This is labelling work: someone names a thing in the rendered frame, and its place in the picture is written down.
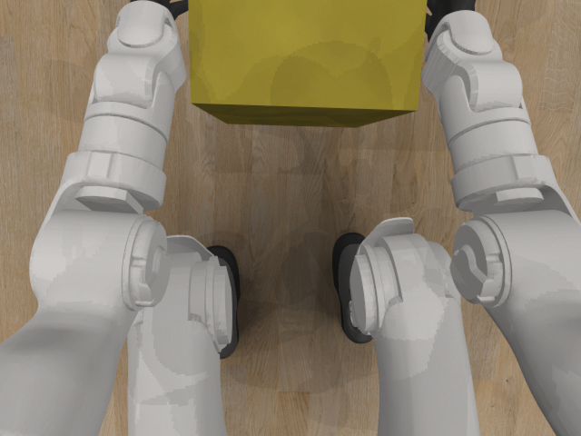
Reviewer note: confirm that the carton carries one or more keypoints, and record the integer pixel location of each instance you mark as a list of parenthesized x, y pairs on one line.
[(328, 63)]

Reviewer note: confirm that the left robot forearm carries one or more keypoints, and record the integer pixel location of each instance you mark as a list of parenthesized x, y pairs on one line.
[(127, 123)]

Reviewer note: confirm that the robot left hand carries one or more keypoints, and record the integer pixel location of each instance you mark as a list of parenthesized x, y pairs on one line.
[(176, 8)]

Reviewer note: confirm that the robot left foot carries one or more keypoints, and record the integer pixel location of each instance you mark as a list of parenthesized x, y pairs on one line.
[(226, 258)]

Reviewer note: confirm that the right robot upper arm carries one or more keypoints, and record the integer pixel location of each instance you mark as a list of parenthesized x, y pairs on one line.
[(525, 269)]

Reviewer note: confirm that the right robot forearm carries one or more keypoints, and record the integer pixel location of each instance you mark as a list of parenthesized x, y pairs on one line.
[(486, 124)]

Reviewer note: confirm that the left robot upper arm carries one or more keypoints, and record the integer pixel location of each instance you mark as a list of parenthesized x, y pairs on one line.
[(92, 272)]

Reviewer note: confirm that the right robot shin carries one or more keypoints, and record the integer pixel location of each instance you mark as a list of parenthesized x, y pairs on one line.
[(400, 226)]

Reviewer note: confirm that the robot right hand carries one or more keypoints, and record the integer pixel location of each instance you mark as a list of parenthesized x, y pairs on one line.
[(440, 8)]

